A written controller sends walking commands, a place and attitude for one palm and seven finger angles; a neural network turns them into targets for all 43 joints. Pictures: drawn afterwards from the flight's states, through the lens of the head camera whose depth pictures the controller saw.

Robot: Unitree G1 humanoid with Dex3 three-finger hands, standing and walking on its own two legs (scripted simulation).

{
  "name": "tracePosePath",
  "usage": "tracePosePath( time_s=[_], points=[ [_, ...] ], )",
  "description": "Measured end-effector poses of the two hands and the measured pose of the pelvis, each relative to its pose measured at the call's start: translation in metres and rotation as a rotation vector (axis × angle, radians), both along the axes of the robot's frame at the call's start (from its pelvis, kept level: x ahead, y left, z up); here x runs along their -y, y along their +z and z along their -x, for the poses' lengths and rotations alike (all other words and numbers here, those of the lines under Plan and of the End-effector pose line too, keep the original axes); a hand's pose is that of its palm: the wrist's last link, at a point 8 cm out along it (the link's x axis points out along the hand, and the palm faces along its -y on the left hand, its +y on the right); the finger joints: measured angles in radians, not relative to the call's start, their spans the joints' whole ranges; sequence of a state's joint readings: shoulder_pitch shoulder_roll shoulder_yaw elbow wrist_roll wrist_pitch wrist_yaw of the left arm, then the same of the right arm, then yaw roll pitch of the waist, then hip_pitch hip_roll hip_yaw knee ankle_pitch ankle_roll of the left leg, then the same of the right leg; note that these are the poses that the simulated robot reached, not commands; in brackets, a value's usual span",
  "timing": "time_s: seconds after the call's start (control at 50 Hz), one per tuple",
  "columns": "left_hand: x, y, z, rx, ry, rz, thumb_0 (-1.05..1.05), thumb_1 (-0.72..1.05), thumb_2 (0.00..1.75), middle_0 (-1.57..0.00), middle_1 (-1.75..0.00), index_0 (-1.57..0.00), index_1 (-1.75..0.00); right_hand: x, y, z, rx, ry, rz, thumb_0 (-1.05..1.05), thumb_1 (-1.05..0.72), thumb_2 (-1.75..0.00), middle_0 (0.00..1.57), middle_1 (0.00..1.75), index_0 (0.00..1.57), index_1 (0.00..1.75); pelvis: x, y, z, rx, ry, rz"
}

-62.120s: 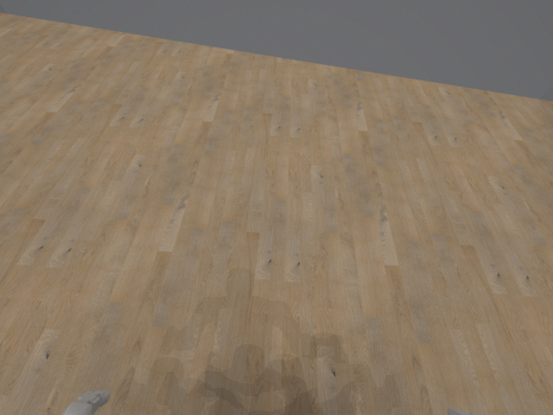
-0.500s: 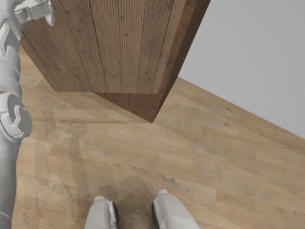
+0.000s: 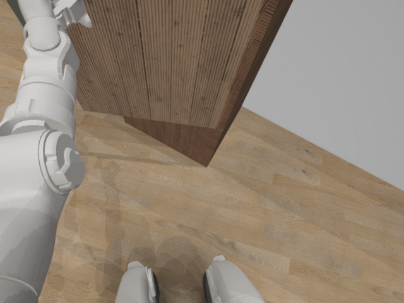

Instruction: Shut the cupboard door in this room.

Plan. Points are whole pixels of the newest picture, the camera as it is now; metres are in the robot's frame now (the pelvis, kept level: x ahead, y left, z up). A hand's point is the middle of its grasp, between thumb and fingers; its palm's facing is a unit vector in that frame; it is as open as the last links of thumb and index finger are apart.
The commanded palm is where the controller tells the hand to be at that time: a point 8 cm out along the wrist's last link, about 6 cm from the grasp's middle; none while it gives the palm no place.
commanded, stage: pull the fist back off the door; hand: left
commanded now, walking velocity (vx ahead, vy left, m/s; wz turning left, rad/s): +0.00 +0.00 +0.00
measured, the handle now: out of the picture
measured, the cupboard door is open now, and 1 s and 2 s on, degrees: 23 23 23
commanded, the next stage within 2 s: draw the hand back to the body in 0.66 s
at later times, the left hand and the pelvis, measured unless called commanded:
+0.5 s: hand (96, 41) +0.53 +0.09 +0.14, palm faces +0.17 -0.98 +0.01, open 3.1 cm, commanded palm +0.50 +0.13 +0.15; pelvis +0.01 -0.03 +0.03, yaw +1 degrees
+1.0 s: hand (66, 61) +0.47 +0.13 +0.16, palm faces +0.17 -0.99 -0.02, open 3.1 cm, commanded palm +0.42 +0.17 +0.17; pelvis +0.01 -0.02 +0.05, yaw +0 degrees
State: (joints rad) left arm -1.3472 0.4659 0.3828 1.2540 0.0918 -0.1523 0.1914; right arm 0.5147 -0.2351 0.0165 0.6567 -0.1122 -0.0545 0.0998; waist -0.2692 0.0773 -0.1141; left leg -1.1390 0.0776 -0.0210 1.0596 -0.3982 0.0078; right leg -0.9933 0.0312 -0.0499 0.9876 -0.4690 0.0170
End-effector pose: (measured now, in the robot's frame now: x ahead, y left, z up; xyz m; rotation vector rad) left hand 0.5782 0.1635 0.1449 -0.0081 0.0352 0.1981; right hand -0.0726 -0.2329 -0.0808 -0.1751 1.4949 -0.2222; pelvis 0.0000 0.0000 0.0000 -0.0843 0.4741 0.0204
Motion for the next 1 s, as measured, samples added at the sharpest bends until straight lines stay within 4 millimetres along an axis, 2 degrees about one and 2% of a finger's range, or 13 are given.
tracePosePath(
  time_s=[0.08, 0.16, 0.22, 0.32, 0.44, 0.52, 0.62, 0.74, 0.86, 0.92, 1.0],
  points=[
    [0.015, 0.004, 0.012, 0.025, -0.022, -0.074, 0.02, 0.89, 0.9, -1.29, -1.5, -1.29, -1.5, -0.003, -0.003, -0.008, 0.017, -0.013, -0.044, 0.0, -0.9, -0.9, 0.21, 0.3, 0.2, 0.3, 0.004, 0.006, -0.002, 0.033, 0.003, -0.008],
    [0.031, 0.007, 0.022, -0.025, -0.07, -0.014, 0.02, 0.89, 0.9, -1.29, -1.5, -1.29, -1.5, 0.002, 0.001, -0.017, 0.048, -0.028, -0.046, 0.0, -0.9, -0.9, 0.21, 0.3, 0.2, 0.3, 0.009, 0.016, -0.005, 0.066, 0.003, -0.017],
    [0.035, 0.011, 0.029, -0.038, -0.058, 0.018, 0.02, 0.89, 0.9, -1.3, -1.5, -1.29, -1.5, 0.011, 0.004, -0.024, 0.084, -0.027, -0.035, 0.0, -0.9, -0.9, 0.21, 0.3, 0.2, 0.3, 0.012, 0.021, -0.008, 0.087, -0.001, -0.025],
    [0.031, 0.018, 0.041, 0.013, -0.021, -0.033, 0.02, 0.89, 0.9, -1.3, -1.5, -1.29, -1.5, 0.028, 0.006, -0.032, 0.126, -0.016, -0.024, 0.0, -0.91, -0.9, 0.21, 0.3, 0.2, 0.3, 0.018, 0.025, -0.009, 0.117, -0.009, -0.041],
    [0.025, 0.002, 0.064, 0.001, -0.033, -0.028, 0.01, 0.9, 0.9, -1.29, -1.5, -1.29, -1.5, 0.046, 0.008, -0.043, 0.126, -0.001, -0.014, 0.0, -0.91, -0.9, 0.2, 0.3, 0.2, 0.3, 0.026, 0.03, -0.009, 0.149, -0.008, -0.055],
    [0.019, -0.008, 0.081, 0.001, -0.019, 0.006, 0.01, 0.9, 0.9, -1.3, -1.5, -1.29, -1.5, 0.057, 0.01, -0.058, 0.154, 0.013, 0.008, 0.01, -0.91, -0.9, 0.2, 0.3, 0.2, 0.3, 0.03, 0.034, -0.01, 0.172, -0.004, -0.059],
    [0.015, 0.002, 0.094, 0.067, -0.025, -0.023, 0.02, 0.9, 0.9, -1.3, -1.5, -1.3, -1.5, 0.065, 0.01, -0.081, 0.214, 0.031, 0.027, 0.01, -0.91, -0.9, 0.2, 0.3, 0.2, 0.3, 0.032, 0.034, -0.01, 0.192, 0.004, -0.062],
    [0.017, 0.01, 0.097, 0.029, -0.056, -0.029, 0.01, 0.9, 0.9, -1.3, -1.5, -1.3, -1.5, 0.063, 0.008, -0.104, 0.276, 0.043, 0.021, 0.01, -0.91, -0.9, 0.2, 0.3, 0.2, 0.3, 0.032, 0.036, -0.009, 0.211, 0.013, -0.065],
    [0.017, 0.011, 0.099, 0.033, -0.044, 0.023, 0.02, 0.9, 0.9, -1.3, -1.5, -1.3, -1.5, 0.053, 0.009, -0.111, 0.31, 0.045, 0.007, 0.01, -0.91, -0.9, 0.2, 0.3, 0.2, 0.3, 0.029, 0.038, -0.008, 0.215, 0.004, -0.067],
    [0.008, 0.016, 0.11, 0.084, -0.031, 0.013, 0.02, 0.9, 0.9, -1.3, -1.5, -1.29, -1.5, 0.048, 0.01, -0.111, 0.324, 0.032, -0.008, 0.01, -0.91, -0.9, 0.2, 0.3, 0.2, 0.3, 0.026, 0.04, -0.01, 0.226, -0.014, -0.071],
    [-0.011, 0.016, 0.136, 0.082, -0.026, -0.036, 0.01, 0.89, 0.9, -1.29, -1.5, -1.29, -1.5, 0.04, 0.011, -0.113, 0.344, 0.012, -0.032, 0.01, -0.91, -0.9, 0.2, 0.3, 0.2, 0.3, 0.024, 0.045, -0.014, 0.262, -0.025, -0.075]
  ],
)
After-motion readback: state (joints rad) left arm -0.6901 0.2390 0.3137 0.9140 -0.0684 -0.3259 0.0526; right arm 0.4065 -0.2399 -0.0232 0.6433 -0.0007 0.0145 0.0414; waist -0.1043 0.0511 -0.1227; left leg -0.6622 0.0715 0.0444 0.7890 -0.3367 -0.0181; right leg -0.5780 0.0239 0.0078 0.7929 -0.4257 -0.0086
